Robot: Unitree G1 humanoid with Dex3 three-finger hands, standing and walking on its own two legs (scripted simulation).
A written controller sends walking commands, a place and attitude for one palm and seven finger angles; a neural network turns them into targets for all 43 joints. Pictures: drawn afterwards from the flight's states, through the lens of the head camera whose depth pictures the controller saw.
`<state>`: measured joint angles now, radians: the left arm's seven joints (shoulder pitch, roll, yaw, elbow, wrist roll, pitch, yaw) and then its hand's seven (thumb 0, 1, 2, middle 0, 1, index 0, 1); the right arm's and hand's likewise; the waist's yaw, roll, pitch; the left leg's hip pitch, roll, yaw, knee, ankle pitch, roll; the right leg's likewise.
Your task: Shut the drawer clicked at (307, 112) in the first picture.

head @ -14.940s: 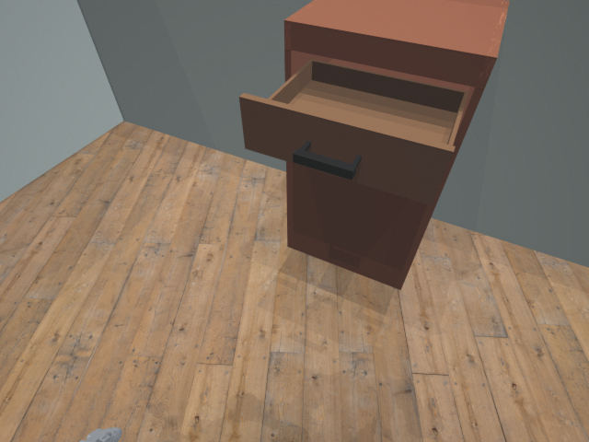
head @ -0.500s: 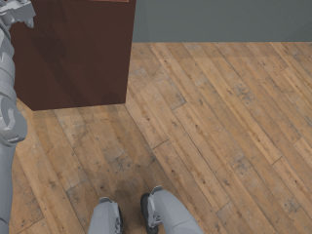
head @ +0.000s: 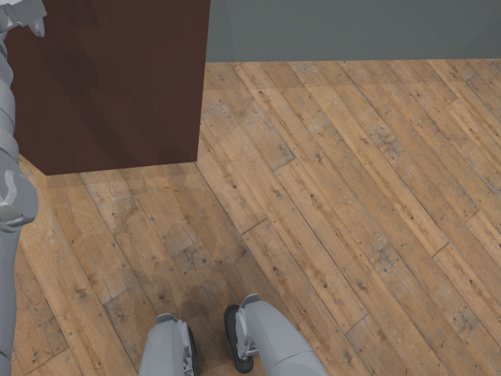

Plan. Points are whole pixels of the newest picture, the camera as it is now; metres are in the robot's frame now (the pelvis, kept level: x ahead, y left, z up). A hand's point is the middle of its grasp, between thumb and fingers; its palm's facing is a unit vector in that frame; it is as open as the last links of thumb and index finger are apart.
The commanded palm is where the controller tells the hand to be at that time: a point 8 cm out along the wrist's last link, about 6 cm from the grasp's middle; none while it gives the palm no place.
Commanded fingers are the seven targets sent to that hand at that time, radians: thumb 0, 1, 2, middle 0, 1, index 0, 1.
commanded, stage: pull the fist back off the drawer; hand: left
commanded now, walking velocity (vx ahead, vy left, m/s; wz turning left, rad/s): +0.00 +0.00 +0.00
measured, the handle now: out of the picture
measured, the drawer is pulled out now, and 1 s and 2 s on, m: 0.00 0.00 0.00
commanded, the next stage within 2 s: draw the hand back to the body in 0.36 s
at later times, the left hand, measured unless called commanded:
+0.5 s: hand out of the picture +0.61 +0.15 +0.10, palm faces +0.06 -1.00 -0.01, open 3.3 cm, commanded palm +0.56 +0.19 +0.11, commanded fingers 0.00 0.90 0.90 -1.40 -1.60 -1.40 -1.60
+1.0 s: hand out of the picture +0.42 +0.19 +0.16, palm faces +0.00 -1.00 -0.04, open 3.3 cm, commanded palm +0.39 +0.24 +0.18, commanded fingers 0.00 0.90 0.90 -1.40 -1.60 -1.40 -1.60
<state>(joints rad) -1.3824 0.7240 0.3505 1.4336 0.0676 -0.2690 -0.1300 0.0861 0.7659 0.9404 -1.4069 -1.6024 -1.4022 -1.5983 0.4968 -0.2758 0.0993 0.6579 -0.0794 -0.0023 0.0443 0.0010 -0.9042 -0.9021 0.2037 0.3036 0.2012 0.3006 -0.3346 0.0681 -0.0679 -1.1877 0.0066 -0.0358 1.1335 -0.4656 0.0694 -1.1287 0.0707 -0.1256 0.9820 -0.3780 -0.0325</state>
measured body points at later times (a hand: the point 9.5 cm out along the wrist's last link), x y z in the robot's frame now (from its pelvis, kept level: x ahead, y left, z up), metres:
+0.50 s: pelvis +0.03 -0.01 +0.02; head +0.20 +0.01 +0.44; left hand +0.60 +0.21 +0.11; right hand -0.01 -0.26 -0.08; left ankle +0.02 +0.07 -0.65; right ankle +0.04 -0.11 -0.65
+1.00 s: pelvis +0.04 +0.00 +0.06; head +0.08 +0.00 +0.51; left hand +0.42 +0.25 +0.17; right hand +0.17 -0.26 -0.03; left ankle +0.02 +0.07 -0.65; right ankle +0.04 -0.11 -0.65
